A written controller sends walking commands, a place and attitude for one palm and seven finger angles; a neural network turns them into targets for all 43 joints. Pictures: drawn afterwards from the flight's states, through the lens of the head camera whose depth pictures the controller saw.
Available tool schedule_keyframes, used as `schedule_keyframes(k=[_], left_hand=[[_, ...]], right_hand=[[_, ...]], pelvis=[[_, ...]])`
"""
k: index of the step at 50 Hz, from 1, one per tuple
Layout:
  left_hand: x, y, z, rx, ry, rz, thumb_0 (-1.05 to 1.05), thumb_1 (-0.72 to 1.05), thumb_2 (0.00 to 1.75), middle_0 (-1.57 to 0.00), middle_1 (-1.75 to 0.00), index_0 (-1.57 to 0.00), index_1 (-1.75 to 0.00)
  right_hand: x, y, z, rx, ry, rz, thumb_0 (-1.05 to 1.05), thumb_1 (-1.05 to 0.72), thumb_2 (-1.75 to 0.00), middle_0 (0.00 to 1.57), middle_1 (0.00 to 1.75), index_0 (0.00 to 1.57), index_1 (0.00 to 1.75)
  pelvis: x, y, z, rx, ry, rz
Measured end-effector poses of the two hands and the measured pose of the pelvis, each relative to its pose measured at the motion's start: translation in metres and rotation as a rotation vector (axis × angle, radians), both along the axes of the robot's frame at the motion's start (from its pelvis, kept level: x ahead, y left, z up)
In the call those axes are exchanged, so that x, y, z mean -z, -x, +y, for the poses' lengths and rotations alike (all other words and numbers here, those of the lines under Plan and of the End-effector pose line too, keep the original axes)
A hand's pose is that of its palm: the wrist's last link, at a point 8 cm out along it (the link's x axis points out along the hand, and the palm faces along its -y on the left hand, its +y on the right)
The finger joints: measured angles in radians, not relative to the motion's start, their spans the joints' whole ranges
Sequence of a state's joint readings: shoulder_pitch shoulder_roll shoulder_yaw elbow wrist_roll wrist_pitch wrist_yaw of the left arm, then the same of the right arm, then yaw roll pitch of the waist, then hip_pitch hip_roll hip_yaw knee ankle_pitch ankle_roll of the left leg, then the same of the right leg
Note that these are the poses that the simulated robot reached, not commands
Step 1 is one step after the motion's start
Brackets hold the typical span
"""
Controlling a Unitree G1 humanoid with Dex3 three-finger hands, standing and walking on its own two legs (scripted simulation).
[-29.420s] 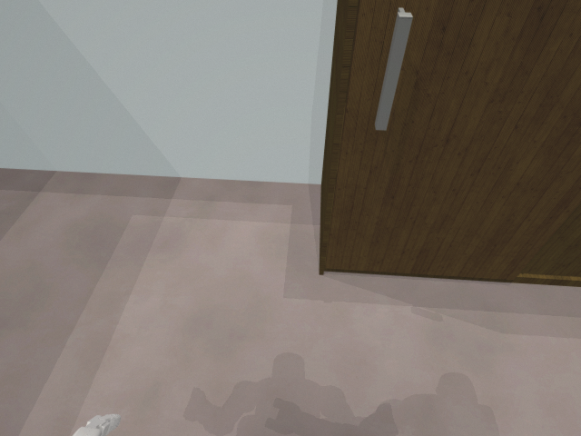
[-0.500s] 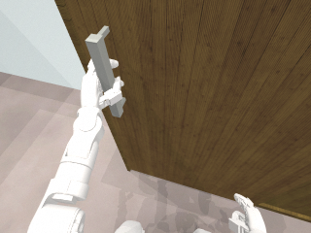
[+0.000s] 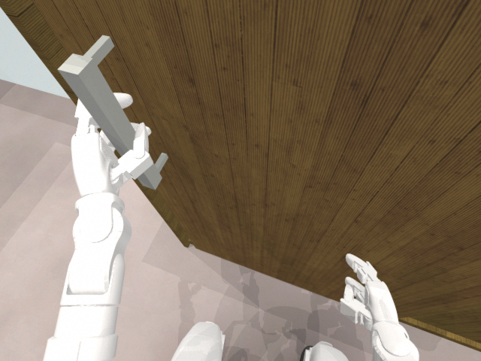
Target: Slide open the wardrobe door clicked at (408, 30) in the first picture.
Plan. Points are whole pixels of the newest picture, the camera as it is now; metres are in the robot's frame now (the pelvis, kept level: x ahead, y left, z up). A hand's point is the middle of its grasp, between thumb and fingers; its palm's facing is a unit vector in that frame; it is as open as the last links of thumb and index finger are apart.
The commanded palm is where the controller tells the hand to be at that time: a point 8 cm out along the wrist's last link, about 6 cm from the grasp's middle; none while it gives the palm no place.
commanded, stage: step sideways, sliding the door along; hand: left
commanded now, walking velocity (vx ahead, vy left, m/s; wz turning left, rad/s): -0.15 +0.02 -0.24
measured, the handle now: (132, 126) +0.38 +0.24 +0.13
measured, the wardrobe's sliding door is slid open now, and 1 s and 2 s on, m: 0.04 0.18 0.28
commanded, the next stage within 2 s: none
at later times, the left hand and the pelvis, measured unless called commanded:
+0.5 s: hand (180, 168) +0.32 +0.14 +0.14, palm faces +0.17 -0.99 -0.03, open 6.3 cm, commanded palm +0.29 +0.12 +0.12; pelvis +0.02 +0.00 +0.03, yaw -5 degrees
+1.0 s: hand (227, 186) +0.31 +0.08 +0.13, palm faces +0.12 -0.99 -0.01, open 6.9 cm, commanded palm +0.27 +0.06 +0.12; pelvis -0.04 -0.05 +0.01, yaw -7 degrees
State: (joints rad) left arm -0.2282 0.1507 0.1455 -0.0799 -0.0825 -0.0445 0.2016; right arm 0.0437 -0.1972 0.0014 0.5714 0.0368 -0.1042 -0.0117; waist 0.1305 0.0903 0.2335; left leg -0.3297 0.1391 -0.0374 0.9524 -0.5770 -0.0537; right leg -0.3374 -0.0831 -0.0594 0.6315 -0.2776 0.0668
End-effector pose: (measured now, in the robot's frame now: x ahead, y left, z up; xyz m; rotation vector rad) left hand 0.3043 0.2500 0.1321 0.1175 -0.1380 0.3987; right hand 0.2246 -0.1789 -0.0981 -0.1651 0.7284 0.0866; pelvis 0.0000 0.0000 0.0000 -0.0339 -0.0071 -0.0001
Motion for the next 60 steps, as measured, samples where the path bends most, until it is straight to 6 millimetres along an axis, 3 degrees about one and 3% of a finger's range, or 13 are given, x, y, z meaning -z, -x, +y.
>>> schedule_keyframes(k=[7, 13, 20, 28, 34, 37, 42, 46, 54, 60], left_hand=[[0.003, 0.005, -0.019, 0.101, 0.084, -0.07, 0.03, 0.68, 0.82, -0.45, -1.41, -0.16, -1.37], [0.002, 0.008, -0.033, 0.185, 0.126, -0.058, 0.04, 0.7, 0.79, -0.4, -1.41, -0.17, -1.32], [-0.002, 0.01, -0.047, 0.25, 0.094, 0.001, 0.04, 0.72, 0.8, -0.37, -1.41, -0.22, -1.35], [-0.004, 0.012, -0.063, 0.201, 0.07, 0.028, 0.03, 0.7, 0.83, -0.4, -1.41, -0.27, -1.36], [-0.003, 0.014, -0.079, 0.102, 0.038, -0.003, 0.01, 0.65, 0.84, -0.43, -1.41, -0.23, -1.37], [-0.002, 0.016, -0.089, 0.076, 0.023, -0.015, 0.01, 0.65, 0.85, -0.44, -1.41, -0.19, -1.38], [-0.001, 0.019, -0.102, 0.134, 0.046, -0.027, 0.02, 0.68, 0.82, -0.45, -1.41, -0.17, -1.39], [0.002, 0.021, -0.11, 0.226, 0.046, -0.073, 0.02, 0.71, 0.81, -0.43, -1.41, -0.14, -1.35], [-0.002, 0.027, -0.131, 0.314, 0.118, -0.016, 0.04, 0.74, 0.8, -0.31, -1.41, -0.15, -1.32], [-0.004, 0.029, -0.145, 0.351, 0.148, 0.022, 0.05, 0.74, 0.79, -0.29, -1.41, -0.2, -1.35]], right_hand=[[-0.011, 0.002, -0.017, 0.07, 0.115, 0.019, 0.02, -0.91, -0.9, 0.2, 0.3, 0.22, 0.31], [-0.039, 0.012, -0.001, 0.034, 0.096, 0.045, 0.02, -0.91, -0.9, 0.19, 0.3, 0.2, 0.3], [-0.06, 0.005, 0.012, -0.004, 0.056, -0.015, 0.02, -0.9, -0.9, 0.2, 0.3, 0.2, 0.3], [-0.059, -0.004, -0.001, -0.027, 0.0, -0.089, 0.01, -0.9, -0.9, 0.2, 0.3, 0.22, 0.31], [-0.045, -0.004, -0.034, -0.062, -0.036, -0.124, 0.02, -0.9, -0.9, 0.2, 0.3, 0.3, 0.35], [-0.037, -0.001, -0.057, -0.039, -0.012, -0.115, 0.02, -0.9, -0.9, 0.2, 0.3, 0.34, 0.37], [-0.039, 0.028, -0.099, 0.103, 0.077, -0.051, 0.02, -0.91, -0.9, 0.2, 0.3, 0.29, 0.35], [-0.035, 0.065, -0.119, 0.198, 0.155, -0.022, 0.02, -0.91, -0.9, 0.2, 0.3, 0.24, 0.32], [-0.051, 0.145, -0.112, 0.25, 0.169, 0.111, 0.02, -0.91, -0.9, 0.19, 0.3, 0.2, 0.3], [-0.066, 0.168, -0.113, 0.255, 0.177, 0.144, 0.02, -0.9, -0.9, 0.2, 0.3, 0.2, 0.3]], pelvis=[[-0.001, -0.004, 0.021, -0.017, 0.015, 0.015], [-0.02, -0.013, 0.02, 0.023, 0.052, 0.004], [-0.034, -0.018, 0.014, 0.073, 0.071, -0.005], [-0.028, -0.021, -0.014, 0.081, 0.033, -0.037], [-0.01, -0.022, -0.055, 0.074, -0.001, -0.044], [-0.006, -0.011, -0.066, 0.085, -0.003, -0.016], [-0.014, 0.014, -0.061, 0.111, -0.035, 0.013], [-0.004, 0.03, -0.049, 0.106, -0.012, 0.004], [-0.025, 0.048, -0.049, 0.145, 0.075, -0.024], [-0.037, 0.062, -0.062, 0.168, 0.121, -0.008]])
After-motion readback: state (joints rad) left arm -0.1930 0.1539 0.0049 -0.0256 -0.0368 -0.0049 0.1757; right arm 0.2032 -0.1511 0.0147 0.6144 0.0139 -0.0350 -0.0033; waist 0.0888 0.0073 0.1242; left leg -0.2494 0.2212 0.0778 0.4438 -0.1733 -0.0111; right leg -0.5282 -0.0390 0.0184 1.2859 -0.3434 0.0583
